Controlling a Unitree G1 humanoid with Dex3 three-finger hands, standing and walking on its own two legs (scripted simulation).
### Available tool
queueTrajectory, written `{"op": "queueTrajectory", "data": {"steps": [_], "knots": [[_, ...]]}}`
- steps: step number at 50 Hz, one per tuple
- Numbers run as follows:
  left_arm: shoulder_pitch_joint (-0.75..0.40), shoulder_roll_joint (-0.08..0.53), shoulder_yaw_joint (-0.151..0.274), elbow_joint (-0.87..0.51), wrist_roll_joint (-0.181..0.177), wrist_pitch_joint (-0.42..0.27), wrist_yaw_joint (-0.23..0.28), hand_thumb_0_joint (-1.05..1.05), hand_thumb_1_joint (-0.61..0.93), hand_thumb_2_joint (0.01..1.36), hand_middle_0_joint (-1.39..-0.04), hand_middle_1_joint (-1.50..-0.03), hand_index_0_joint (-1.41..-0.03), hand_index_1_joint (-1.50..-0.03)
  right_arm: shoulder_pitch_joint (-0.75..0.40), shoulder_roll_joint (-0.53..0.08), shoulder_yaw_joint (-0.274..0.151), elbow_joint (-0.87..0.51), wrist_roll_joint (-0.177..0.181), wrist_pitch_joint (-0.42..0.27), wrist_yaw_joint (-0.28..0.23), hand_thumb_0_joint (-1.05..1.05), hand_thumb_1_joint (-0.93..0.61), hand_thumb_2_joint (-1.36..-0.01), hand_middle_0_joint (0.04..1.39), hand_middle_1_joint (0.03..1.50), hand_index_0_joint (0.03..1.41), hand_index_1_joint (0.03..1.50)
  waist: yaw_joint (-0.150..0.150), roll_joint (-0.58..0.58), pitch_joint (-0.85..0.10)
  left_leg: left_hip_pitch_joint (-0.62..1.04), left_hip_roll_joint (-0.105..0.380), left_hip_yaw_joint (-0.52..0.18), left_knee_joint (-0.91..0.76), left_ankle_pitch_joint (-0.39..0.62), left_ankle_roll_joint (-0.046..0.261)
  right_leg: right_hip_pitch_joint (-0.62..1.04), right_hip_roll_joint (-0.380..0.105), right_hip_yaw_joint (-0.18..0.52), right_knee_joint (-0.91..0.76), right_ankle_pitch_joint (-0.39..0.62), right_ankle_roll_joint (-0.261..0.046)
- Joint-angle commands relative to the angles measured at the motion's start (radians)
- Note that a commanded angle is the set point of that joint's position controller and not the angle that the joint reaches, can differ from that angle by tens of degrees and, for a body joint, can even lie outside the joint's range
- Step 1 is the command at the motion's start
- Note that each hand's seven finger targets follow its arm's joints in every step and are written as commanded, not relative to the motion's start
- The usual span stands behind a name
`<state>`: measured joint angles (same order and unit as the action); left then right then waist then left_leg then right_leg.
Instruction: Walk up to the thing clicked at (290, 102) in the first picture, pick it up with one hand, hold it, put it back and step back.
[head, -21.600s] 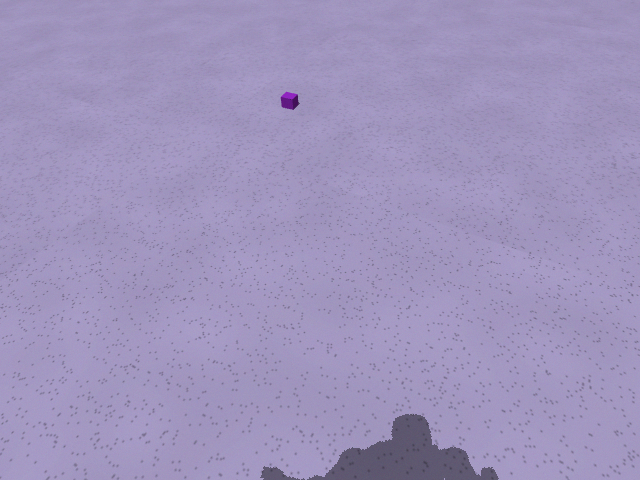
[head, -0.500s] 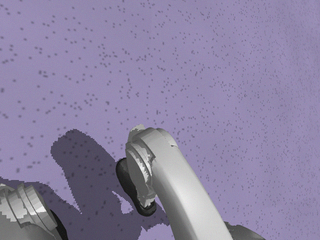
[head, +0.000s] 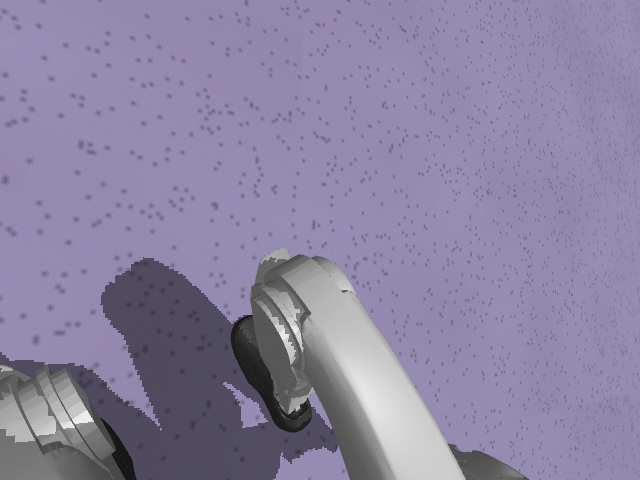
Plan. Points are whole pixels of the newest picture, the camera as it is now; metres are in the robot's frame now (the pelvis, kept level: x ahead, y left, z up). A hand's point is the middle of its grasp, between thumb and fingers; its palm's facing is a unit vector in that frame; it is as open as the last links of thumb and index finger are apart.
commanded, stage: close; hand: left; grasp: from above
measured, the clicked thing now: out of the picture +0.44 +0.41 -0.27
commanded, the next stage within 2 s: settle in 0.20 s
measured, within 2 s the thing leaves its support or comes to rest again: neither
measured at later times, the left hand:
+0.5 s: hand out of the picture +0.43 +0.38 -0.24, palm faces +0.08 -0.42 -0.91, open 11.6 cm
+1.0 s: hand out of the picture +0.44 +0.41 -0.18, palm faces +0.17 -0.43 -0.89, open 13.6 cm
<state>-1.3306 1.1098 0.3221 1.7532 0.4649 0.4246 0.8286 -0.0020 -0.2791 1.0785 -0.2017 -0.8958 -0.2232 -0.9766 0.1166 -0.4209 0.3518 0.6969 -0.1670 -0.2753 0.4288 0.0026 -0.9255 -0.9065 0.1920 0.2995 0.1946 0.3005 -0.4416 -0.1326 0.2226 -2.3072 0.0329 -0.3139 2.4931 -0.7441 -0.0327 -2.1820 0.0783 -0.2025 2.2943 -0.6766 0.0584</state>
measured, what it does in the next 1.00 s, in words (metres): stands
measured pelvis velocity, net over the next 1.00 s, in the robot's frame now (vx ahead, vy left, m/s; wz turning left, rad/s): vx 0.00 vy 0.00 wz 0.02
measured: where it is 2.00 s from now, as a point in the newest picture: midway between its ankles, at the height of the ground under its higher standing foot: (208, 443)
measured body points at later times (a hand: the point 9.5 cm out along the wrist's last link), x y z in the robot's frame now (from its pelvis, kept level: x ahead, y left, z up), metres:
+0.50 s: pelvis +0.00 +0.00 +0.00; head +0.30 +0.13 +0.31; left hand +0.43 +0.40 -0.19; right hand +0.01 -0.25 -0.03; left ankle +0.05 +0.13 -0.29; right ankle +0.11 -0.12 -0.29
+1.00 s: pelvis +0.00 +0.00 +0.01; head +0.28 +0.12 +0.34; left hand +0.43 +0.42 -0.13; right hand +0.02 -0.25 -0.04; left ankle +0.05 +0.13 -0.29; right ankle +0.11 -0.12 -0.29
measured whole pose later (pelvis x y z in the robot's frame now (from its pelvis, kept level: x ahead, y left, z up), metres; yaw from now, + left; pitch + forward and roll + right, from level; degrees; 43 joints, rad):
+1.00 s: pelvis +0.00 +0.00 +0.01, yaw +1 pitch +32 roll -15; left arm -1.25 0.98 0.43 1.49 0.58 0.52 0.68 0.00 -0.49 1.03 -0.15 -1.01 -0.12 -1.05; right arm 0.19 -0.35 0.25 0.74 -0.12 -0.24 0.42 0.00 -0.94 -0.91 0.19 0.30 0.20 0.30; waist -0.36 -0.08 0.12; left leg -2.31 0.04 -0.28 2.43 -0.73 -0.04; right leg -2.20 0.07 -0.18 2.26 -0.67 0.05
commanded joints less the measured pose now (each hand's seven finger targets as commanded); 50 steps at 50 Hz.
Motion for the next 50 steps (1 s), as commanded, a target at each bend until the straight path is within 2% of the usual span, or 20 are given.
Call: {"op": "queueTrajectory", "data": {"steps": [1,7,13,15,16,23,27,31,34,35,36,37,39,40,43,44,46,47,49,50], "knots": [[-0.18,0.091,0.013,-0.02,0.002,0.008,-0.002,0.0,-0.265,1.094,-0.341,-0.931,-0.282,-0.996,0.24,-0.357,-0.093,0.053,0.007,0.0,-0.008,0.0,-0.917,-0.909,0.199,0.3,0.2,0.3,-0.078,0.497,-0.609,0.455,0.034,0.091,-0.25,0.221,0.033,0.393,0.032,-0.089,-0.212,0.314,-0.052],[-0.18,0.089,0.008,-0.034,0.008,0.009,-0.012,0.0,-0.255,1.105,-0.338,-0.95,-0.282,-1.011,0.238,-0.353,-0.096,0.053,0.006,-0.001,-0.006,0.0,-0.915,-0.908,0.199,0.3,0.2,0.3,-0.084,0.505,-0.59,0.484,0.033,0.074,-0.268,0.209,0.028,0.351,0.023,-0.096,-0.201,0.298,-0.056],[-0.182,0.091,0.009,-0.024,0.012,0.008,-0.005,0.0,-0.223,1.096,-0.375,-0.914,-0.314,-0.981,0.243,-0.349,-0.091,0.052,0.004,-0.001,-0.008,0.0,-0.915,-0.908,0.199,0.3,0.2,0.3,-0.078,0.511,-0.606,0.489,0.038,0.082,-0.26,0.251,0.026,0.375,0.03,-0.094,-0.199,0.331,-0.057],[-0.184,0.09,0.01,-0.03,0.0,0.006,-0.011,0.0,-0.217,1.108,-0.374,-0.928,-0.315,-0.994,0.234,-0.352,-0.094,0.059,0.001,-0.002,-0.011,0.0,-0.915,-0.908,0.199,0.3,0.2,0.3,-0.08,0.506,-0.595,0.476,0.034,0.09,-0.262,0.235,0.029,0.38,0.028,-0.089,-0.202,0.322,-0.054],[-0.179,0.093,0.01,-0.027,0.009,0.006,-0.007,0.0,-0.231,1.112,-0.396,-0.96,-0.339,-1.025,0.252,-0.351,-0.091,0.056,0.001,-0.001,-0.008,0.0,-0.941,-0.914,0.2,0.3,0.2,0.3,-0.081,0.507,-0.606,0.475,0.035,0.091,-0.254,0.25,0.03,0.394,0.03,-0.088,-0.203,0.336,-0.054],[-0.187,0.1,0.03,-0.012,-0.019,0.001,-0.007,0.0,-0.122,1.11,-0.485,-0.924,-0.425,-0.992,0.25,-0.358,-0.09,0.054,0.002,-0.008,-0.01,0.0,-0.941,-0.915,0.199,0.3,0.199,0.3,-0.078,0.499,-0.61,0.462,0.036,0.091,-0.253,0.228,0.03,0.397,0.03,-0.089,-0.212,0.315,-0.052],[-0.19,0.105,0.022,-0.015,-0.006,0.005,-0.012,0.0,-0.082,1.116,-0.504,-0.937,-0.448,-1.001,0.263,-0.347,-0.085,0.046,0.003,-0.007,-0.006,0.0,-0.94,-0.914,0.199,0.3,0.2,0.3,-0.08,0.489,-0.624,0.443,0.032,0.098,-0.249,0.243,0.034,0.415,0.032,-0.088,-0.212,0.329,-0.048],[-0.202,0.098,0.015,-0.031,-0.003,0.011,-0.025,0.0,-0.142,1.088,-0.455,-0.916,-0.4,-0.978,0.264,-0.351,-0.091,0.044,0.013,-0.007,-0.009,0.0,-0.936,-0.913,0.199,0.3,0.2,0.3,-0.076,0.517,-0.622,0.475,0.037,0.087,-0.26,0.236,0.027,0.374,0.032,-0.092,-0.202,0.318,-0.053],[-0.205,0.102,0.008,-0.064,0.01,0.019,-0.035,0.0,-0.134,1.068,-0.46,-0.91,-0.407,-0.97,0.274,-0.349,-0.095,0.042,0.024,0.0,-0.009,0.0,-0.935,-0.912,0.199,0.3,0.2,0.3,-0.062,0.548,-0.638,0.502,0.043,0.087,-0.269,0.256,0.023,0.364,0.03,-0.092,-0.195,0.327,-0.057],[-0.22,0.113,0.011,-0.078,0.023,0.02,-0.037,0.0,-0.155,1.072,-0.445,-0.909,-0.39,-0.971,0.272,-0.343,-0.099,0.047,0.026,0.001,-0.013,0.0,-0.935,-0.913,0.199,0.3,0.2,0.3,-0.052,0.559,-0.64,0.504,0.044,0.088,-0.274,0.251,0.022,0.355,0.028,-0.09,-0.196,0.321,-0.058],[-0.234,0.125,0.013,-0.101,0.039,0.023,-0.037,0.0,-0.235,0.992,-0.365,-0.989,-0.31,-1.03,0.272,-0.341,-0.103,0.054,0.029,0.001,-0.014,0.0,-0.934,-0.909,0.2,0.3,0.2,0.3,-0.041,0.584,-0.648,0.517,0.045,0.085,-0.287,0.244,0.018,0.343,0.023,-0.091,-0.193,0.311,-0.061],[-0.232,0.135,0.013,-0.119,0.053,0.028,-0.036,0.0,-0.315,0.961,-0.285,-0.976,-0.23,-1.004,0.275,-0.338,-0.106,0.046,0.032,0.005,-0.015,0.0,-0.932,-0.909,0.2,0.3,0.2,0.3,-0.028,0.598,-0.667,0.531,0.046,0.094,-0.284,0.248,0.018,0.358,0.026,-0.088,-0.195,0.313,-0.063],[-0.235,0.159,0.014,-0.165,0.082,0.037,-0.045,0.0,-0.475,1.01,-0.125,-1.041,-0.073,-1.066,0.276,-0.328,-0.117,0.054,0.033,0.009,-0.017,0.0,-0.933,-0.909,0.2,0.3,0.2,0.3,-0.008,0.62,-0.695,0.531,0.044,0.107,-0.296,0.25,0.02,0.377,0.026,-0.078,-0.202,0.312,-0.063],[-0.25,0.177,0.019,-0.208,0.106,0.041,-0.045,0.0,-0.555,1.024,-0.078,-1.055,-0.057,-1.081,0.28,-0.32,-0.12,0.054,0.037,0.013,-0.017,0.0,-0.935,-0.909,0.2,0.3,0.2,0.3,0.007,0.64,-0.736,0.547,0.044,0.113,-0.293,0.271,0.019,0.387,0.024,-0.072,-0.203,0.327,-0.065],[-0.229,0.204,0.027,-0.308,0.156,0.06,-0.063,0.0,-0.582,1.045,-0.077,-1.042,-0.049,-1.075,0.283,-0.289,-0.138,0.056,0.042,0.024,-0.018,0.0,-0.933,-0.908,0.2,0.3,0.2,0.3,0.042,0.666,-0.785,0.562,0.04,0.144,-0.291,0.313,0.022,0.405,0.026,-0.05,-0.216,0.354,-0.063],[-0.242,0.224,0.054,-0.365,0.161,0.064,-0.064,0.0,-0.577,1.034,-0.074,-1.041,-0.048,-1.071,0.29,-0.288,-0.154,0.071,0.045,0.027,-0.019,0.0,-0.932,-0.908,0.2,0.3,0.2,0.3,0.07,0.701,-0.834,0.589,0.041,0.154,-0.294,0.331,0.019,0.413,0.025,-0.046,-0.213,0.363,-0.065],[-0.203,0.203,0.065,-0.405,0.169,0.082,-0.084,0.0,-0.584,1.036,-0.067,-1.047,-0.042,-1.076,0.3,-0.264,-0.175,0.077,0.047,0.031,-0.018,0.0,-0.93,-0.907,0.2,0.3,0.2,0.3,0.091,0.701,-0.866,0.597,0.035,0.171,-0.304,0.355,0.02,0.427,0.023,-0.037,-0.215,0.377,-0.064],[-0.194,0.197,0.088,-0.459,0.167,0.094,-0.095,0.0,-0.592,1.047,-0.066,-1.04,-0.038,-1.073,0.305,-0.254,-0.189,0.079,0.057,0.036,-0.017,0.0,-0.928,-0.907,0.2,0.3,0.2,0.3,0.122,0.726,-0.928,0.632,0.035,0.169,-0.313,0.374,0.015,0.415,0.019,-0.036,-0.215,0.38,-0.069],[-0.155,0.14,0.1,-0.461,0.149,0.116,-0.126,0.0,-0.577,1.026,-0.064,-1.044,-0.041,-1.07,0.311,-0.23,-0.221,0.092,0.073,0.05,-0.018,0.0,-0.924,-0.906,0.2,0.3,0.2,0.3,0.159,0.733,-0.969,0.648,0.033,0.182,-0.328,0.371,0.012,0.39,0.02,-0.028,-0.218,0.366,-0.075],[-0.159,0.103,0.077,-0.477,0.154,0.127,-0.145,0.0,-0.588,1.035,-0.065,-1.043,-0.039,-1.073,0.318,-0.216,-0.234,0.1,0.078,0.056,-0.019,0.0,-0.925,-0.907,0.2,0.3,0.2,0.3,0.157,0.728,-0.963,0.641,0.03,0.186,-0.327,0.374,0.013,0.374,0.018,-0.021,-0.22,0.369,-0.075]]}}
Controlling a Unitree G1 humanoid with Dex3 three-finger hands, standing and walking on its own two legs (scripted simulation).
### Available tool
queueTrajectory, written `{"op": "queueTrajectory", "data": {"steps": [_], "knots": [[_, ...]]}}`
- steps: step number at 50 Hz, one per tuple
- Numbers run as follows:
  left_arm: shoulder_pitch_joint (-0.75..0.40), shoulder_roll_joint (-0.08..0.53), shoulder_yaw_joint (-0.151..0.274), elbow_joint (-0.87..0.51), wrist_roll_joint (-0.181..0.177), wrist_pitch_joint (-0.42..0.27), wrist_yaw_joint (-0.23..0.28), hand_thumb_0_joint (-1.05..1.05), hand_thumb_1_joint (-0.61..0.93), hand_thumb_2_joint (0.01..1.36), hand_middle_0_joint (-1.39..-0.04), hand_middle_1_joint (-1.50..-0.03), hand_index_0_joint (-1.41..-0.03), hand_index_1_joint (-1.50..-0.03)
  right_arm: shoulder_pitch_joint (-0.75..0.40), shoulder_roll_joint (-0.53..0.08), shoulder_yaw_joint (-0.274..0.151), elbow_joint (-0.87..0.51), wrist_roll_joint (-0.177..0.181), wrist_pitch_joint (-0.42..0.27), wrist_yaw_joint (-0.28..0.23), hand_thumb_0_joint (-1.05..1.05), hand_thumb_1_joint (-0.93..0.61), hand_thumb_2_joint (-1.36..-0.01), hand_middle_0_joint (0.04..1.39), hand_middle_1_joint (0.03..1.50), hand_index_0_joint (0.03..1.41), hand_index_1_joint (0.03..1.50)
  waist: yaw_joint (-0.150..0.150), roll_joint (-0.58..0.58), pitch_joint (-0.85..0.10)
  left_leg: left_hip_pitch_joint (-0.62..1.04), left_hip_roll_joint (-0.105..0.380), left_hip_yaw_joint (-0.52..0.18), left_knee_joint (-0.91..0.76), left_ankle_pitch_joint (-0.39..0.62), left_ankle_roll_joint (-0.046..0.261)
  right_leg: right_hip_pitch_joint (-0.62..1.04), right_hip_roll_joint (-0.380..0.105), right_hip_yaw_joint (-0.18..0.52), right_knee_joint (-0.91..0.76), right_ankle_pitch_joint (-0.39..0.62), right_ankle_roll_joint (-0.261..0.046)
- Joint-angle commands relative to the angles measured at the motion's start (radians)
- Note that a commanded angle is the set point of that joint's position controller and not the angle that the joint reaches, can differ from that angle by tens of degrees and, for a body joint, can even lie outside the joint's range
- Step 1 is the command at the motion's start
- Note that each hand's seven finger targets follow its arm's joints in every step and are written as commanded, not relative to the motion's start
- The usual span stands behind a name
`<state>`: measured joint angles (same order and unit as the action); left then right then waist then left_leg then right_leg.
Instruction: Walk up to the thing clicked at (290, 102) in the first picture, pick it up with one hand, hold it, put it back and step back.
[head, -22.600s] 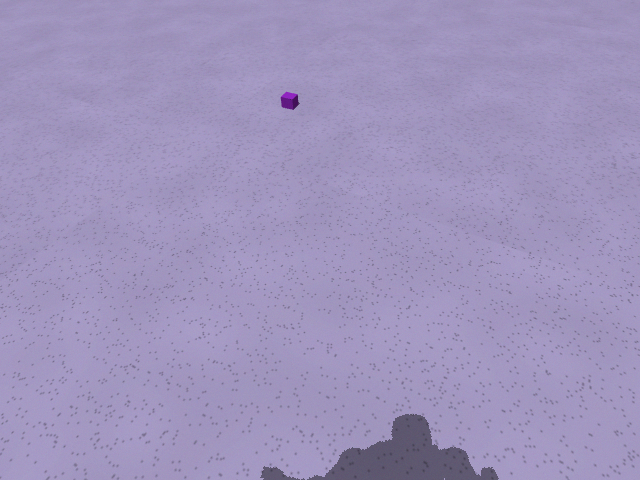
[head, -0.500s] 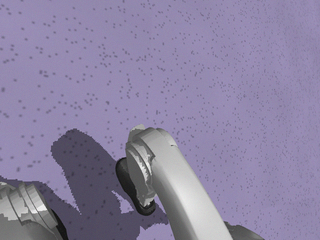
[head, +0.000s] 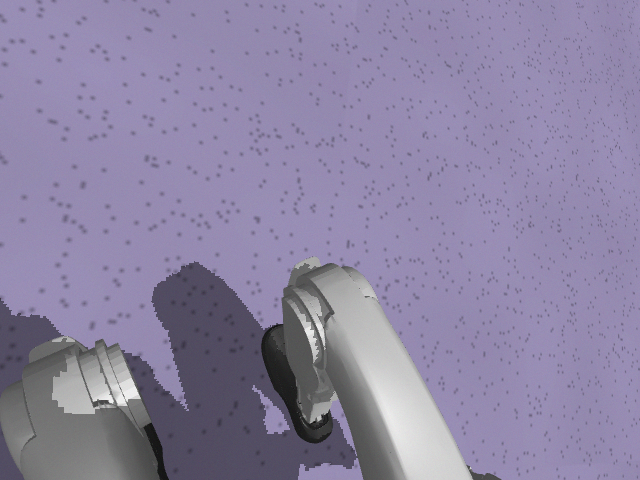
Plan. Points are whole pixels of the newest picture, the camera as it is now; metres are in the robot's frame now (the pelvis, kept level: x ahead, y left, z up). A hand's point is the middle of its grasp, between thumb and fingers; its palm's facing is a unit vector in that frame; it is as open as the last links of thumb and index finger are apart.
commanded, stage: go down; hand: left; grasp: from above
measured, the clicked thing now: out of the picture +0.45 +0.36 -0.30
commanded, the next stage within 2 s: none
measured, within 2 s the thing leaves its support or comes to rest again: neither
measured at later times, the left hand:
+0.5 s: hand out of the picture +0.41 +0.42 +0.00, palm faces +0.09 -0.43 -0.90, open 14.1 cm
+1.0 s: hand out of the picture +0.40 +0.42 +0.08, palm faces +0.05 -0.44 -0.90, open 14.3 cm
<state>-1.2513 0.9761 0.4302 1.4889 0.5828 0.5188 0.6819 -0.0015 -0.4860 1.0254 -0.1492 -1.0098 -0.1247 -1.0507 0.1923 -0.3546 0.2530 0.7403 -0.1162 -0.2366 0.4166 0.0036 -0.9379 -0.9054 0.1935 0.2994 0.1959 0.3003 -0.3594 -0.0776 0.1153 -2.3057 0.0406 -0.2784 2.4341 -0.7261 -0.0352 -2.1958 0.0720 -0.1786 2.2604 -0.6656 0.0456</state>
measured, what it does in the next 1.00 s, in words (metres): rises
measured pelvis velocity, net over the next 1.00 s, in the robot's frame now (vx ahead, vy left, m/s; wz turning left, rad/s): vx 0.00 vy -0.01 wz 0.15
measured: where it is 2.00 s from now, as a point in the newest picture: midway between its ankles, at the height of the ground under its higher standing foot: (232, 442)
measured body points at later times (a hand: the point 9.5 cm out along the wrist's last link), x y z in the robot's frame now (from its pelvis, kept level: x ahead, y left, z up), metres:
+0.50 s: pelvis +0.00 -0.01 +0.06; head +0.20 +0.06 +0.45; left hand +0.40 +0.44 +0.05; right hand +0.07 -0.27 -0.05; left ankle +0.06 +0.14 -0.30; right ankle +0.11 -0.12 -0.30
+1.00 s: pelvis +0.00 -0.01 +0.12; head +0.19 +0.06 +0.52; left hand +0.40 +0.44 +0.13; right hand +0.05 -0.27 +0.01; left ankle +0.06 +0.14 -0.30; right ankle +0.11 -0.12 -0.30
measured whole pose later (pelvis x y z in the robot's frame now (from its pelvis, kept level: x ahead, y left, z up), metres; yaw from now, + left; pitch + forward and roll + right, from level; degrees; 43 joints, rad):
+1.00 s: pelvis +0.00 -0.01 +0.12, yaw +9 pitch +35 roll -5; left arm -1.32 0.85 0.29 1.62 0.73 0.67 0.39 0.00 -0.57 1.04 -0.10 -1.01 -0.06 -1.05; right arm 0.23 -0.28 0.07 0.90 -0.04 -0.25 0.20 0.01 -0.91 -0.90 0.20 0.30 0.20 0.30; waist -0.26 0.03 -0.18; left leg -1.97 0.07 -0.10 1.99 -0.65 -0.03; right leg -1.93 0.05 -0.05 1.94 -0.62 0.01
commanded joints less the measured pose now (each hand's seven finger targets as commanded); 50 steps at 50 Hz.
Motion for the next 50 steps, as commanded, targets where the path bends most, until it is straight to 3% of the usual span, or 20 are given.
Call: {"op": "queueTrajectory", "data": {"steps": [1,4,6,9,10,11,14,18,22,27,34,36,40,43,45,49,50], "knots": [[-0.235,0.202,-0.041,-0.209,0.031,0.043,-0.017,0.0,-0.576,1.025,-0.064,-1.049,-0.042,-1.074,0.246,-0.28,-0.151,0.068,0.032,0.021,-0.01,0.0,-0.92,-0.905,0.2,0.3,0.2,0.3,0.079,0.641,-0.85,0.622,0.02,0.156,-0.283,0.335,0.019,0.39,0.026,-0.041,-0.196,0.345,-0.062],[-0.228,0.101,-0.103,-0.218,0.033,0.07,-0.061,0.0,-0.565,1.02,-0.066,-1.044,-0.047,-1.067,0.25,-0.264,-0.189,0.105,0.055,0.026,-0.023,0.0,-0.915,-0.903,0.2,0.3,0.2,0.299,0.087,0.577,-0.832,0.618,0.017,0.16,-0.322,0.279,0.026,0.339,0.025,-0.03,-0.226,0.287,-0.068],[-0.245,0.044,-0.14,-0.204,0.034,0.083,-0.087,0.0,-0.545,1.01,-0.068,-1.037,-0.052,-1.056,0.263,-0.257,-0.212,0.127,0.061,0.026,-0.035,0.0,-0.908,-0.9,0.2,0.299,0.2,0.299,0.071,0.523,-0.823,0.613,0.014,0.152,-0.353,0.235,0.032,0.322,0.019,-0.021,-0.248,0.247,-0.068],[-0.298,0.002,-0.182,-0.201,0.025,0.097,-0.136,0.0,-0.536,1.022,-0.08,-1.017,-0.058,-1.042,0.259,-0.245,-0.226,0.146,0.067,0.027,-0.059,0.0,-0.902,-0.898,0.201,0.299,0.2,0.299,0.049,0.466,-0.813,0.642,0.009,0.14,-0.391,0.198,0.035,0.284,0.01,-0.009,-0.259,0.204,-0.07],[-0.307,-0.009,-0.19,-0.169,0.025,0.101,-0.144,0.0,-0.533,1.016,-0.08,-1.015,-0.06,-1.039,0.251,-0.246,-0.233,0.154,0.071,0.025,-0.068,0.0,-0.901,-0.898,0.2,0.299,0.2,0.299,0.06,0.458,-0.814,0.646,0.008,0.142,-0.408,0.175,0.035,0.275,0.007,-0.005,-0.271,0.182,-0.074],[-0.3,-0.013,-0.21,-0.132,0.031,0.104,-0.16,0.0,-0.546,1.028,-0.081,-1.021,-0.058,-1.048,0.242,-0.233,-0.229,0.16,0.071,0.026,-0.077,0.0,-0.902,-0.898,0.2,0.299,0.2,0.299,0.046,0.414,-0.763,0.621,0.004,0.143,-0.416,0.139,0.04,0.267,0.009,0.002,-0.287,0.144,-0.073],[-0.333,0.033,-0.193,-0.081,0.065,0.102,-0.168,0.0,-0.528,1.016,-0.08,-1.023,-0.062,-1.046,0.248,-0.222,-0.232,0.174,0.067,0.018,-0.1,0.0,-0.896,-0.896,0.201,0.299,0.2,0.299,0.075,0.391,-0.787,0.616,-0.004,0.174,-0.427,0.141,0.044,0.303,0.002,0.027,-0.313,0.138,-0.072],[-0.382,0.086,-0.183,-0.019,0.116,0.098,-0.168,0.0,-0.531,1.019,-0.079,-1.029,-0.059,-1.054,0.225,-0.202,-0.225,0.177,0.055,0.008,-0.129,0.0,-0.897,-0.898,0.201,0.3,0.2,0.3,0.084,0.355,-0.79,0.586,-0.011,0.22,-0.436,0.141,0.051,0.375,0.003,0.06,-0.365,0.117,-0.066],[-0.409,0.128,-0.155,-0.003,0.127,0.101,-0.167,0.0,-0.54,1.022,-0.075,-1.031,-0.054,-1.057,0.222,-0.195,-0.232,0.164,0.049,-0.005,-0.149,0.0,-0.898,-0.899,0.201,0.3,0.2,0.3,0.091,0.332,-0.822,0.594,-0.014,0.249,-0.454,0.169,0.057,0.436,-0.001,0.085,-0.412,0.123,-0.059],[-0.444,0.15,-0.157,0.01,0.149,0.11,-0.188,0.0,-0.559,1.035,-0.07,-1.032,-0.046,-1.062,0.23,-0.176,-0.239,0.163,0.054,-0.013,-0.168,0.0,-0.899,-0.9,0.201,0.3,0.2,0.3,0.109,0.354,-0.865,0.633,-0.009,0.263,-0.493,0.187,0.055,0.486,-0.003,0.096,-0.45,0.131,-0.059],[-0.435,0.151,-0.162,-0.025,0.176,0.13,-0.227,0.0,-0.583,1.049,-0.071,-1.021,-0.04,-1.057,0.24,-0.174,-0.26,0.147,0.076,-0.018,-0.192,0.0,-0.903,-0.901,0.201,0.3,0.2,0.3,0.128,0.375,-0.925,0.743,-0.001,0.256,-0.568,0.223,0.049,0.519,-0.005,0.081,-0.482,0.164,-0.067],[-0.438,0.134,-0.171,-0.031,0.167,0.135,-0.235,0.0,-0.593,1.052,-0.072,-1.015,-0.038,-1.054,0.246,-0.153,-0.253,0.153,0.078,-0.02,-0.199,0.0,-0.903,-0.902,0.2,0.3,0.2,0.3,0.116,0.342,-0.9,0.741,-0.002,0.252,-0.586,0.207,0.052,0.534,-0.005,0.081,-0.506,0.146,-0.065],[-0.426,0.141,-0.169,-0.03,0.186,0.142,-0.235,0.0,-0.587,1.048,-0.077,-1.012,-0.043,-1.051,0.241,-0.17,-0.264,0.147,0.087,-0.023,-0.212,0.0,-0.904,-0.902,0.2,0.3,0.2,0.3,0.134,0.385,-0.901,0.786,0.002,0.252,-0.629,0.21,0.046,0.534,-0.006,0.077,-0.523,0.153,-0.07],[-0.431,0.117,-0.175,-0.027,0.176,0.146,-0.238,0.0,-0.587,1.052,-0.077,-1.01,-0.042,-1.05,0.245,-0.158,-0.256,0.149,0.087,-0.023,-0.22,0.0,-0.902,-0.901,0.2,0.3,0.2,0.3,0.117,0.355,-0.877,0.778,-0.001,0.257,-0.644,0.225,0.051,0.554,-0.005,0.081,-0.55,0.174,-0.066],[-0.416,0.112,-0.187,-0.021,0.174,0.142,-0.253,0.0,-0.58,1.045,-0.079,-1.013,-0.047,-1.051,0.244,-0.152,-0.257,0.159,0.091,-0.027,-0.225,0.0,-0.902,-0.901,0.2,0.3,0.2,0.3,0.112,0.34,-0.848,0.778,-0.002,0.259,-0.657,0.192,0.053,0.56,-0.001,0.087,-0.577,0.131,-0.065],[-0.419,0.104,-0.194,-0.017,0.198,0.144,-0.251,0.0,-0.573,1.037,-0.087,-1.01,-0.056,-1.046,0.232,-0.166,-0.258,0.155,0.092,-0.029,-0.234,0.0,-0.901,-0.9,0.2,0.3,0.2,0.3,0.132,0.388,-0.846,0.86,0.008,0.241,-0.704,0.194,0.04,0.539,-0.006,0.072,-0.582,0.138,-0.073],[-0.427,0.095,-0.196,-0.016,0.195,0.144,-0.25,0.0,-0.579,1.04,-0.085,-1.01,-0.051,-1.048,0.221,-0.157,-0.254,0.153,0.091,-0.028,-0.236,0.0,-0.9,-0.901,0.2,0.3,0.2,0.3,0.124,0.377,-0.842,0.86,0.006,0.235,-0.716,0.187,0.04,0.535,-0.006,0.071,-0.592,0.132,-0.074]]}}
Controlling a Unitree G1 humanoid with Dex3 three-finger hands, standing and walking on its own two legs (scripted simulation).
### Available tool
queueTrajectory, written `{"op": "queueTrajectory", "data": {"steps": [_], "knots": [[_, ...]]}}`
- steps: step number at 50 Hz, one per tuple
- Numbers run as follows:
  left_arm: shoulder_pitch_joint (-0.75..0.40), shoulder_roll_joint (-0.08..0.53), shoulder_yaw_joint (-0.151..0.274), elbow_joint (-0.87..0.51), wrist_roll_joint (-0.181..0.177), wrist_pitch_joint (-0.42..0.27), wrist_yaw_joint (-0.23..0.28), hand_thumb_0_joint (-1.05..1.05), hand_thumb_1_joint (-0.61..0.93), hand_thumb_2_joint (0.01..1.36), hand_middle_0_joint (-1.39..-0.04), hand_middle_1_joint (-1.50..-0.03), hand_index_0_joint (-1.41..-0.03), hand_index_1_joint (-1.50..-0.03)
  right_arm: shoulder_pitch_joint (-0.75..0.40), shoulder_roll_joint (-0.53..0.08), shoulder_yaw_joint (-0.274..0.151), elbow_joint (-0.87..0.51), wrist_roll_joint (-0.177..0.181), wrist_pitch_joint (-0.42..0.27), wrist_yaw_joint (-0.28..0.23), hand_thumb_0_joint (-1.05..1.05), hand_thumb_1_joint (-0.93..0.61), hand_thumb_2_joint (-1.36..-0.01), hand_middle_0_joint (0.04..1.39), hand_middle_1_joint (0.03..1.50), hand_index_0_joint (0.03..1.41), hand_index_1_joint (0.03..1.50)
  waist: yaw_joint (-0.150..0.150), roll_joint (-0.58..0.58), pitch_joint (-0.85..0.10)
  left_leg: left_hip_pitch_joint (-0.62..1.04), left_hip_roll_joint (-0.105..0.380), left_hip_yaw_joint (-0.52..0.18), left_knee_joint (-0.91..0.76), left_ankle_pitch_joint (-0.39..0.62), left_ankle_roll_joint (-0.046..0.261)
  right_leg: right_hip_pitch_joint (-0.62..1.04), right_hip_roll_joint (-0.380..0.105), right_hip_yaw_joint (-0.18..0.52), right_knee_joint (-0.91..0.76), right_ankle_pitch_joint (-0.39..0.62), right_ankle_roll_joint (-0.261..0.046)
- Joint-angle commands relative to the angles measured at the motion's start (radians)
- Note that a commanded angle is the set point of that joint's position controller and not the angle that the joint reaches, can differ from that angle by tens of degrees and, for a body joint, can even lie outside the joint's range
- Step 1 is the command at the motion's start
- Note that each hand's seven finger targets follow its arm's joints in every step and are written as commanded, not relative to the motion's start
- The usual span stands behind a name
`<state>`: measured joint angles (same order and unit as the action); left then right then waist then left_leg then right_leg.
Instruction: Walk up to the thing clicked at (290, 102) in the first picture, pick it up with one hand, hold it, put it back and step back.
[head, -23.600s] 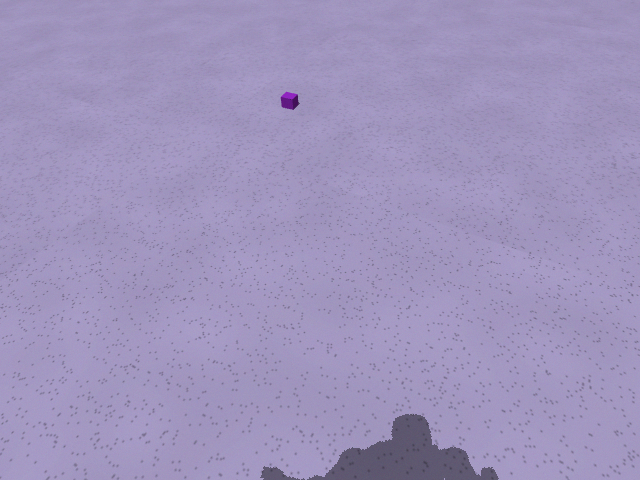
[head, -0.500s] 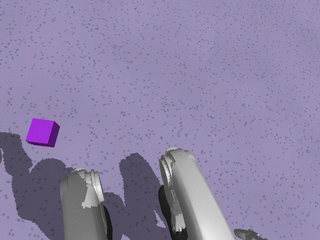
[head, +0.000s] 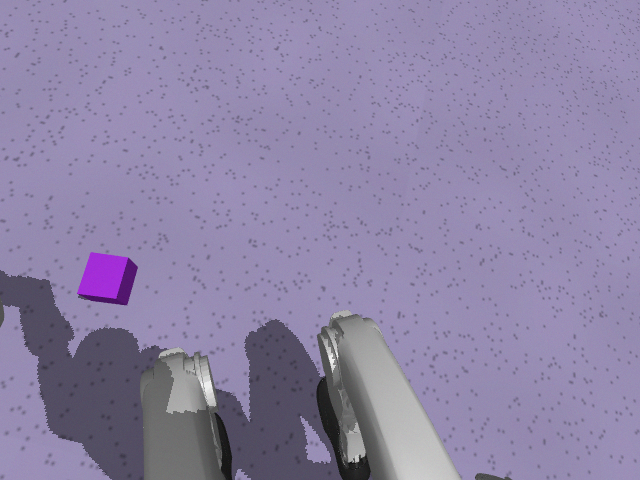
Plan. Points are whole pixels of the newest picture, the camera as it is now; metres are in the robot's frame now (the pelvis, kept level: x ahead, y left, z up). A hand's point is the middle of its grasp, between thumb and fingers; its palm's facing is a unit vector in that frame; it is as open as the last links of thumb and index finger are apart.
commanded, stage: go down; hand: left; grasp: from above
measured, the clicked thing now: (109, 279) +0.50 +0.30 -0.42
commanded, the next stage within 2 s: approach in 1.50 s
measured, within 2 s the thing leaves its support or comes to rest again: neither
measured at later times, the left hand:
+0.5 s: hand out of the picture +0.47 +0.36 -0.02, palm faces -0.02 -0.44 -0.90, open 14.3 cm
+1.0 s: hand out of the picture +0.47 +0.36 +0.00, palm faces -0.02 -0.44 -0.90, open 14.3 cm
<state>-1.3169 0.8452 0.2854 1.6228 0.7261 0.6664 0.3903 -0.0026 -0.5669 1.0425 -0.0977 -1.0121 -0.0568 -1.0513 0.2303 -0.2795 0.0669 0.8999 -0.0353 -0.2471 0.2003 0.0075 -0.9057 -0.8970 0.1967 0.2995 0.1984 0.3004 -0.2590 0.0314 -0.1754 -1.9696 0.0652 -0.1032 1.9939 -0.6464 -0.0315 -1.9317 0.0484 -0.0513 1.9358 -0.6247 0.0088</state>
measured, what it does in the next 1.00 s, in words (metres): rises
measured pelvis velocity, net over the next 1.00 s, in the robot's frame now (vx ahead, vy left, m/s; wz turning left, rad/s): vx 0.02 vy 0.00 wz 0.01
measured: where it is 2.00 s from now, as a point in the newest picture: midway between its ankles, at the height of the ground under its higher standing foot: (285, 468)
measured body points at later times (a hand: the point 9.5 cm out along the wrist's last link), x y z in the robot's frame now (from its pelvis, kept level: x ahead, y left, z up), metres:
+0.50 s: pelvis +0.01 +0.00 +0.04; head +0.22 +0.04 +0.44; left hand +0.47 +0.38 +0.04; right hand +0.04 -0.26 -0.07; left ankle +0.08 +0.14 -0.42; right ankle +0.10 -0.12 -0.42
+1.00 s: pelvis +0.02 +0.00 +0.07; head +0.22 +0.05 +0.47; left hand +0.47 +0.38 +0.05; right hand +0.05 -0.25 -0.05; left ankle +0.08 +0.14 -0.42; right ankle +0.10 -0.12 -0.42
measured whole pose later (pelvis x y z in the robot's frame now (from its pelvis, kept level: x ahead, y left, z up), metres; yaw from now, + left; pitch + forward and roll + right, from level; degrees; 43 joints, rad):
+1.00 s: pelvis +0.02 +0.00 +0.07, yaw +1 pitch +35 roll -5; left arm -1.23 0.73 0.30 1.53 0.66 0.69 0.45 0.00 -0.58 1.03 -0.10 -1.01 -0.06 -1.05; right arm 0.21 -0.24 0.06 0.90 -0.04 -0.23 0.18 0.01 -0.91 -0.90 0.20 0.30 0.20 0.30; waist -0.22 0.03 -0.17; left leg -1.76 0.07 -0.09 1.78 -0.64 -0.03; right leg -1.72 0.05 -0.05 1.72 -0.62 0.00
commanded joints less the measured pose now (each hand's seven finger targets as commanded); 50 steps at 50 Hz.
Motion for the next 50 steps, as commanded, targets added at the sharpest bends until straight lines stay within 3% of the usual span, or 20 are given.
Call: {"op": "queueTrajectory", "data": {"steps": [1,4,7,11,17,21,23,25,26,34,36,40,45,47,50], "knots": [[-0.372,0.214,-0.056,-0.171,0.041,-0.007,0.037,0.0,-0.568,1.03,-0.087,-1.014,-0.057,-1.049,0.183,-0.228,-0.072,-0.009,0.01,-0.021,-0.023,0.0,-0.901,-0.9,0.2,0.3,0.2,0.3,0.017,0.268,-0.549,0.516,-0.02,0.069,-0.28,0.108,0.038,0.302,0.02,-0.05,-0.277,0.093,-0.035],[-0.35,0.212,-0.047,-0.147,0.043,-0.001,0.051,0.0,-0.577,1.039,-0.083,-1.009,-0.051,-1.046,0.193,-0.233,-0.072,-0.004,0.011,-0.024,-0.025,0.0,-0.9,-0.9,0.2,0.3,0.2,0.3,0.025,0.272,-0.568,0.554,-0.016,0.059,-0.293,0.129,0.033,0.294,0.016,-0.056,-0.277,0.111,-0.037],[-0.362,0.187,-0.044,-0.177,0.02,0.001,0.056,0.0,-0.574,1.034,-0.095,-0.994,-0.059,-1.035,0.186,-0.223,-0.077,-0.011,0.011,-0.025,-0.028,0.0,-0.904,-0.902,0.2,0.3,0.2,0.3,0.012,0.262,-0.578,0.575,-0.016,0.062,-0.303,0.161,0.032,0.327,0.015,-0.051,-0.296,0.147,-0.033],[-0.363,0.198,-0.048,-0.182,0.026,0.008,0.067,0.0,-0.576,1.033,-0.092,-0.995,-0.058,-1.033,0.177,-0.205,-0.071,0.003,0.013,-0.025,-0.026,0.0,-0.903,-0.902,0.2,0.3,0.2,0.3,0.028,0.27,-0.573,0.566,-0.017,0.071,-0.318,0.131,0.036,0.354,0.017,-0.042,-0.328,0.115,-0.032],[-0.318,0.209,-0.023,-0.21,0.016,0.014,0.079,0.0,-0.579,1.028,-0.087,-1.001,-0.054,-1.039,0.166,-0.197,-0.075,-0.021,0.014,-0.018,-0.029,0.0,-0.906,-0.902,0.2,0.3,0.2,0.3,0.052,0.266,-0.621,0.589,-0.021,0.09,-0.333,0.205,0.037,0.451,0.018,-0.03,-0.355,0.195,-0.029],[-0.321,0.189,-0.018,-0.238,-0.002,0.018,0.086,0.0,-0.575,1.022,-0.08,-1.011,-0.051,-1.045,0.181,-0.179,-0.074,-0.011,0.009,-0.013,-0.028,0.0,-0.904,-0.901,0.2,0.3,0.2,0.3,0.041,0.246,-0.63,0.607,-0.021,0.093,-0.336,0.228,0.039,0.482,0.018,-0.025,-0.372,0.228,-0.026],[-0.309,0.193,-0.016,-0.219,-0.004,0.021,0.094,0.0,-0.585,1.032,-0.079,-1.005,-0.046,-1.042,0.176,-0.176,-0.072,-0.001,0.011,-0.014,-0.032,0.0,-0.904,-0.902,0.2,0.3,0.2,0.3,0.044,0.242,-0.608,0.618,-0.017,0.079,-0.353,0.206,0.038,0.459,0.019,-0.031,-0.38,0.196,-0.027],[-0.31,0.194,-0.01,-0.209,-0.007,0.018,0.1,0.0,-0.587,1.032,-0.08,-1.009,-0.048,-1.046,0.182,-0.172,-0.069,0.001,0.008,-0.009,-0.03,0.0,-0.908,-0.903,0.2,0.3,0.2,0.3,0.056,0.234,-0.618,0.599,-0.019,0.093,-0.344,0.224,0.04,0.495,0.019,-0.023,-0.384,0.226,-0.025],[-0.298,0.176,-0.017,-0.218,-0.015,0.017,0.095,0.0,-0.584,1.029,-0.077,-1.016,-0.046,-1.051,0.17,-0.167,-0.071,-0.007,0.009,-0.012,-0.031,0.0,-0.905,-0.902,0.2,0.3,0.2,0.3,0.046,0.226,-0.611,0.606,-0.02,0.089,-0.355,0.221,0.04,0.498,0.018,-0.023,-0.39,0.219,-0.025],[-0.303,0.148,-0.027,-0.218,-0.023,0.016,0.095,0.0,-0.584,1.025,-0.076,-1.017,-0.046,-1.052,0.188,-0.167,-0.07,0.002,0.003,-0.007,-0.03,0.0,-0.907,-0.903,0.2,0.3,0.2,0.3,0.051,0.253,-0.599,0.647,-0.015,0.079,-0.38,0.265,0.03,0.507,0.018,-0.031,-0.393,0.259,-0.032],[-0.292,0.14,-0.023,-0.223,-0.028,0.018,0.094,0.0,-0.596,1.03,-0.074,-1.018,-0.043,-1.053,0.2,-0.166,-0.069,-0.007,0.005,-0.006,-0.028,0.0,-0.908,-0.903,0.2,0.3,0.2,0.3,0.049,0.246,-0.627,0.688,-0.013,0.077,-0.372,0.319,0.03,0.52,0.018,-0.035,-0.384,0.306,-0.033],[-0.301,0.147,-0.032,-0.234,-0.018,0.015,0.098,0.0,-0.597,1.031,-0.078,-1.014,-0.045,-1.052,0.179,-0.167,-0.075,-0.003,0.005,-0.006,-0.03,0.0,-0.909,-0.904,0.2,0.3,0.199,0.3,0.053,0.253,-0.597,0.672,-0.015,0.071,-0.408,0.226,0.03,0.505,0.019,-0.031,-0.419,0.216,-0.034],[-0.302,0.143,-0.025,-0.258,-0.019,0.016,0.097,0.0,-0.594,1.031,-0.078,-1.019,-0.046,-1.056,0.188,-0.166,-0.069,-0.009,0.003,-0.005,-0.033,0.0,-0.909,-0.904,0.2,0.3,0.2,0.3,0.053,0.266,-0.625,0.713,-0.013,0.071,-0.419,0.278,0.024,0.537,0.018,-0.033,-0.416,0.267,-0.034],[-0.296,0.14,-0.031,-0.254,-0.021,0.017,0.103,0.0,-0.604,1.036,-0.076,-1.019,-0.043,-1.058,0.176,-0.165,-0.074,-0.011,0.006,-0.007,-0.034,0.0,-0.911,-0.905,0.2,0.3,0.199,0.3,0.048,0.236,-0.604,0.669,-0.016,0.079,-0.417,0.239,0.032,0.545,0.021,-0.026,-0.437,0.241,-0.03],[-0.279,0.15,-0.017,-0.235,-0.024,0.017,0.107,0.0,-0.603,1.033,-0.076,-1.018,-0.042,-1.056,0.19,-0.166,-0.071,-0.004,0.004,-0.005,-0.036,0.0,-0.911,-0.905,0.2,0.3,0.199,0.3,0.064,0.247,-0.611,0.69,-0.012,0.075,-0.424,0.273,0.027,0.549,0.019,-0.028,-0.431,0.265,-0.032]]}}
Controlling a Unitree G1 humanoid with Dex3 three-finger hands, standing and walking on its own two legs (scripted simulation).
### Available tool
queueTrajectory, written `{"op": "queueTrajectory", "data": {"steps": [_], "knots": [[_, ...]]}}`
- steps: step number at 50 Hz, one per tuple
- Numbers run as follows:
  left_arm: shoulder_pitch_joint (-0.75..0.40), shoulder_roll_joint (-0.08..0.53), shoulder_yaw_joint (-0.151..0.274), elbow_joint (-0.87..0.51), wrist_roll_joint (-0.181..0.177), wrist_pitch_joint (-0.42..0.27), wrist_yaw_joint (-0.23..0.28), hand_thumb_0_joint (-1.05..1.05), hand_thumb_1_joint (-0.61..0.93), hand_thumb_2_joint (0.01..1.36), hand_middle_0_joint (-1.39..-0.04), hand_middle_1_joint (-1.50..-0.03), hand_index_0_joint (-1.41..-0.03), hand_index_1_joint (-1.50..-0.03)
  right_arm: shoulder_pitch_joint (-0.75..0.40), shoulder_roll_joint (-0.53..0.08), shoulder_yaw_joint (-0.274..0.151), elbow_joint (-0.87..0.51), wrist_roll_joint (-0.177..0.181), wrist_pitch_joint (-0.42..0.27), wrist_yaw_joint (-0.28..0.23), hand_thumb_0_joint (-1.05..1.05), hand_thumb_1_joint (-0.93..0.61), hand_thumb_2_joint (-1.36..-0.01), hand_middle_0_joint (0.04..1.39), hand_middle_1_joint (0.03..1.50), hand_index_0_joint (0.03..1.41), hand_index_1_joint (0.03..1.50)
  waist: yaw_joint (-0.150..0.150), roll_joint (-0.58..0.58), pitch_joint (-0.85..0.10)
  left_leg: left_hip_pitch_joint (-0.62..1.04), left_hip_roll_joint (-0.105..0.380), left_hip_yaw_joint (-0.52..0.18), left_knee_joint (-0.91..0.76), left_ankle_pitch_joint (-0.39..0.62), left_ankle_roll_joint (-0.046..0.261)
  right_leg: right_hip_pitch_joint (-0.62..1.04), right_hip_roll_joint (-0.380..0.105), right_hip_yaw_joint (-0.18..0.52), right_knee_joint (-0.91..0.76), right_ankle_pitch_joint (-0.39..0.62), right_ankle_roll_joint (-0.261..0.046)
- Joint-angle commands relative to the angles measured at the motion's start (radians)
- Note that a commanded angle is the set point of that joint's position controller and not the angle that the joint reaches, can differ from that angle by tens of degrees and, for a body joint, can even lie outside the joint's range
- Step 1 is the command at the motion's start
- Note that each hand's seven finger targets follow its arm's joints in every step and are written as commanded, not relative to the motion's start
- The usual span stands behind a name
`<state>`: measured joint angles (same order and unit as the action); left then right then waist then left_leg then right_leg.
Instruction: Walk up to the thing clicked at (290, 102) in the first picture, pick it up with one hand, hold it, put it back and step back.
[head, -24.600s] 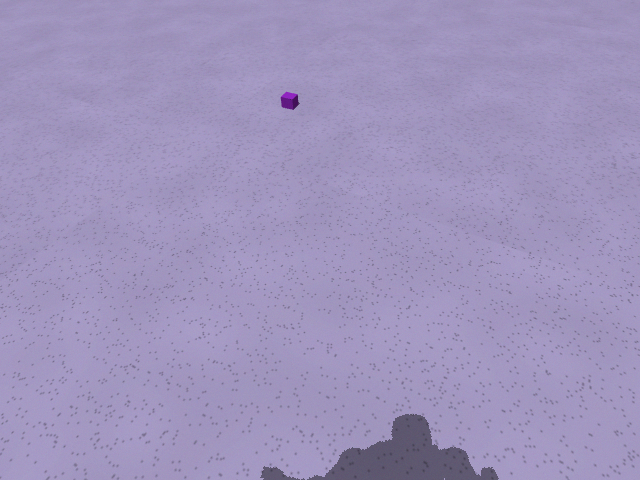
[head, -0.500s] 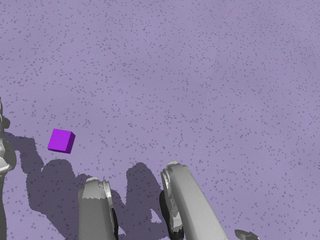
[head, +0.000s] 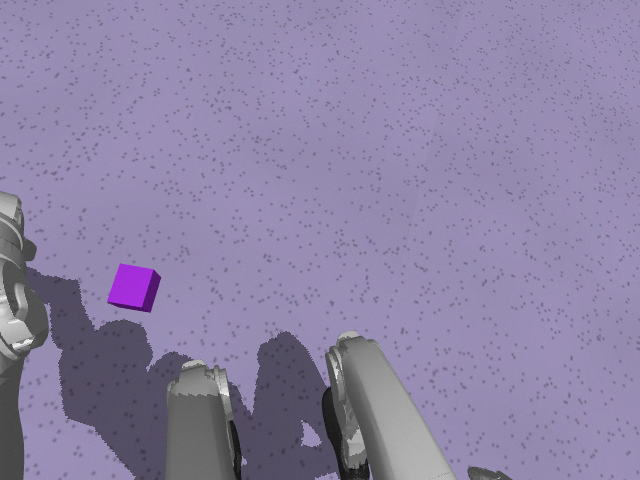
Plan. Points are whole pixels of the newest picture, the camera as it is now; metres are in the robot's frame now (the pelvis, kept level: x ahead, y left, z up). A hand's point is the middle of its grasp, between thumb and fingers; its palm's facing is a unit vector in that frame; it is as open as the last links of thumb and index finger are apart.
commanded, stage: go down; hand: left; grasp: from above
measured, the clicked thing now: (135, 288) +0.48 +0.30 -0.49
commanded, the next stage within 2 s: approach in 0.50 s
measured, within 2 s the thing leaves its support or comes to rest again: neither
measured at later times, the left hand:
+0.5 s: hand out of the picture +0.44 +0.35 -0.05, palm faces -0.02 -0.44 -0.90, open 14.4 cm
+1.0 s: hand (51, 267) +0.44 +0.31 -0.17, palm faces -0.08 -0.45 -0.89, open 14.4 cm
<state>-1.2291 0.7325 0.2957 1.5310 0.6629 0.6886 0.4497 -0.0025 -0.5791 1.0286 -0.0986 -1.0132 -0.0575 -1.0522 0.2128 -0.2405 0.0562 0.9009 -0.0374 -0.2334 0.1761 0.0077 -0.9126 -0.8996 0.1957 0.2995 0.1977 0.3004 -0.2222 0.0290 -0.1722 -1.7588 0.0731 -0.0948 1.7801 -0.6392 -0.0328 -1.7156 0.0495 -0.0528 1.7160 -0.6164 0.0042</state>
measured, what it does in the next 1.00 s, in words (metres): stands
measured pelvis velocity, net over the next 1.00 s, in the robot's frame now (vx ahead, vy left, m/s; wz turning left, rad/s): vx -0.01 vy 0.00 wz -0.02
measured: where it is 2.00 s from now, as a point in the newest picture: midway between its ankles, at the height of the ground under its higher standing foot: (290, 471)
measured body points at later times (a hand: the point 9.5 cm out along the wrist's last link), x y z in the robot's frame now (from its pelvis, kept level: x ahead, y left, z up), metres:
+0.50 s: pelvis +0.00 +0.00 +0.01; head +0.19 +0.04 +0.42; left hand +0.45 +0.37 +0.00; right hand +0.03 -0.25 -0.10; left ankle +0.06 +0.14 -0.49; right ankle +0.07 -0.12 -0.49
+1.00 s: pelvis -0.01 +0.00 -0.05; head +0.22 +0.05 +0.34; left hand +0.45 +0.33 -0.11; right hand +0.03 -0.27 -0.15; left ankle +0.06 +0.14 -0.49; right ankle +0.07 -0.12 -0.49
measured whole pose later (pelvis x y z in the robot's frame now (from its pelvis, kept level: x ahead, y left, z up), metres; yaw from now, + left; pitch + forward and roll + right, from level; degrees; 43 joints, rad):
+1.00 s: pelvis -0.01 +0.00 -0.05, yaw -1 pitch +37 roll -6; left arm -1.26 0.67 0.31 1.69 0.62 0.58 0.63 0.00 -0.59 1.04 -0.14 -0.94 -0.08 -1.01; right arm 0.18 -0.28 0.05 0.87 -0.11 -0.25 0.21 0.01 -0.91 -0.90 0.20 0.30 0.20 0.30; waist -0.25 0.01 -0.16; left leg -1.93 0.07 -0.11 1.94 -0.67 -0.03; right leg -1.89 0.05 -0.06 1.87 -0.64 0.01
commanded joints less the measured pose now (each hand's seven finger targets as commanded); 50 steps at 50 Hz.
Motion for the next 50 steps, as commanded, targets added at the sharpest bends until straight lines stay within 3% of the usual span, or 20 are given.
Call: {"op": "queueTrajectory", "data": {"steps": [1,6,10,12,16,19,25,29,30,31,33,37,41,46,49,50], "knots": [[-0.372,0.248,-0.035,-0.141,0.037,-0.004,0.048,0.0,-0.604,1.032,-0.075,-1.022,-0.042,-1.059,0.208,-0.204,-0.063,-0.005,0.008,-0.018,-0.013,0.0,-0.911,-0.905,0.2,0.3,0.199,0.3,0.025,0.257,-0.609,0.486,-0.02,0.07,-0.211,0.268,0.027,0.339,0.019,-0.027,-0.214,0.258,-0.029],[-0.373,0.238,-0.04,-0.13,0.04,-0.008,0.057,0.0,-0.606,1.036,-0.077,-1.022,-0.042,-1.061,0.198,-0.204,-0.066,-0.008,0.008,-0.02,-0.015,0.0,-0.911,-0.906,0.2,0.3,0.199,0.3,0.015,0.237,-0.584,0.49,-0.018,0.058,-0.233,0.231,0.028,0.322,0.02,-0.029,-0.23,0.221,-0.027],[-0.374,0.217,-0.044,-0.117,0.025,-0.013,0.065,0.0,-0.599,1.025,-0.076,-1.029,-0.046,-1.064,0.196,-0.204,-0.072,-0.009,0.008,-0.022,-0.016,0.0,-0.911,-0.905,0.199,0.3,0.199,0.3,0.018,0.227,-0.59,0.463,-0.021,0.072,-0.226,0.231,0.031,0.359,0.022,-0.023,-0.24,0.229,-0.025],[-0.343,0.236,-0.032,-0.101,0.028,-0.011,0.071,0.0,-0.609,1.04,-0.075,-1.02,-0.04,-1.06,0.203,-0.207,-0.07,-0.004,0.01,-0.019,-0.019,0.0,-0.91,-0.905,0.2,0.3,0.199,0.3,0.03,0.24,-0.587,0.486,-0.018,0.068,-0.231,0.248,0.027,0.345,0.023,-0.025,-0.242,0.235,-0.026],[-0.357,0.22,-0.038,-0.121,0.017,-0.011,0.069,0.0,-0.602,1.03,-0.074,-1.028,-0.042,-1.064,0.194,-0.198,-0.071,-0.013,0.01,-0.017,-0.018,0.0,-0.91,-0.905,0.199,0.3,0.199,0.3,0.018,0.212,-0.592,0.489,-0.021,0.071,-0.238,0.24,0.033,0.375,0.022,-0.023,-0.263,0.234,-0.023],[-0.374,0.245,-0.028,-0.149,0.022,-0.015,0.07,0.0,-0.601,1.031,-0.074,-1.026,-0.042,-1.062,0.192,-0.202,-0.073,-0.01,0.007,-0.017,-0.021,0.0,-0.91,-0.905,0.2,0.3,0.199,0.3,0.024,0.237,-0.593,0.498,-0.02,0.068,-0.246,0.247,0.031,0.377,0.02,-0.021,-0.258,0.24,-0.025],[-0.337,0.231,-0.037,-0.159,0.025,-0.004,0.069,0.0,-0.611,1.033,-0.073,-1.028,-0.04,-1.066,0.185,-0.202,-0.077,-0.013,0.014,-0.014,-0.023,0.0,-0.913,-0.906,0.199,0.3,0.199,0.3,0.033,0.236,-0.594,0.53,-0.018,0.058,-0.275,0.23,0.027,0.376,0.022,-0.026,-0.278,0.219,-0.027],[-0.325,0.207,-0.046,-0.161,0.018,-0.006,0.064,0.0,-0.596,1.019,-0.077,-1.021,-0.046,-1.056,0.18,-0.203,-0.078,-0.011,0.015,-0.016,-0.028,0.0,-0.91,-0.905,0.199,0.3,0.199,0.3,0.031,0.238,-0.584,0.561,-0.014,0.044,-0.299,0.215,0.019,0.357,0.023,-0.035,-0.284,0.195,-0.032],[-0.312,0.206,-0.047,-0.165,0.013,-0.007,0.062,0.0,-0.611,1.092,-0.095,-1.004,-0.03,-1.076,0.173,-0.202,-0.079,-0.012,0.018,-0.016,-0.031,0.0,-0.914,-0.908,0.199,0.3,0.199,0.3,0.034,0.238,-0.563,0.556,-0.014,0.04,-0.305,0.206,0.02,0.347,0.023,-0.034,-0.287,0.183,-0.031],[-0.313,0.174,-0.059,-0.152,0.005,-0.007,0.06,0.0,-0.611,1.046,-0.12,-0.924,-0.056,-0.996,0.176,-0.198,-0.08,-0.015,0.016,-0.016,-0.032,0.0,-0.9,-0.904,0.199,0.3,0.199,0.3,0.022,0.227,-0.55,0.547,-0.014,0.045,-0.292,0.212,0.022,0.348,0.022,-0.034,-0.29,0.193,-0.029],[-0.29,0.14,-0.069,-0.102,-0.001,-0.011,0.065,0.0,-0.611,1.054,-0.096,-0.953,-0.036,-1.019,0.18,-0.197,-0.077,-0.013,0.013,-0.02,-0.031,0.0,-0.905,-0.905,0.199,0.3,0.199,0.3,0.019,0.198,-0.548,0.519,-0.014,0.052,-0.271,0.25,0.024,0.358,0.024,-0.034,-0.27,0.236,-0.029],[-0.293,0.093,-0.067,-0.021,-0.018,-0.037,0.107,0.0,-0.611,1.064,-0.094,-0.964,-0.034,-1.03,0.188,-0.2,-0.072,-0.009,-0.01,-0.024,-0.026,0.0,-0.904,-0.904,0.199,0.3,0.199,0.3,0.002,0.17,-0.497,0.429,-0.014,0.059,-0.212,0.285,0.026,0.31,0.023,-0.031,-0.218,0.284,-0.028],[-0.325,0.075,-0.059,0.027,-0.007,-0.068,0.159,0.0,-0.605,1.035,-0.125,-0.941,-0.067,-1.004,0.176,-0.214,-0.066,-0.003,-0.037,-0.032,-0.01,0.0,-0.901,-0.903,0.199,0.3,0.199,0.3,-0.023,0.192,-0.431,0.339,-0.011,0.048,-0.159,0.209,0.022,0.174,0.021,-0.033,-0.154,0.209,-0.03],[-0.323,0.073,-0.02,0.067,-0.021,-0.103,0.21,0.0,-0.593,1.032,-0.154,-0.918,-0.092,-0.988,0.187,-0.221,-0.059,-0.026,-0.062,-0.031,0.026,0.0,-0.903,-0.903,0.2,0.3,0.199,0.3,-0.036,0.192,-0.487,0.238,-0.016,0.06,-0.033,0.239,0.024,0.128,0.016,-0.031,-0.048,0.251,-0.022],[-0.365,0.108,0.008,0.05,-0.022,-0.13,0.239,0.0,-0.593,1.029,-0.163,-0.918,-0.099,-0.99,0.194,-0.227,-0.059,-0.034,-0.078,-0.025,0.049,0.0,-0.908,-0.905,0.199,0.3,0.199,0.3,-0.046,0.231,-0.542,0.202,-0.018,0.057,0.031,0.23,0.025,0.088,0.01,-0.032,0.021,0.249,-0.019],[-0.366,0.13,0.019,0.051,-0.012,-0.134,0.252,0.0,-0.59,1.026,-0.174,-0.912,-0.109,-0.986,0.195,-0.236,-0.063,-0.033,-0.078,-0.022,0.057,0.0,-0.909,-0.905,0.199,0.3,0.199,0.3,-0.034,0.239,-0.575,0.193,-0.018,0.058,0.054,0.221,0.024,0.072,0.01,-0.036,0.046,0.239,-0.019]]}}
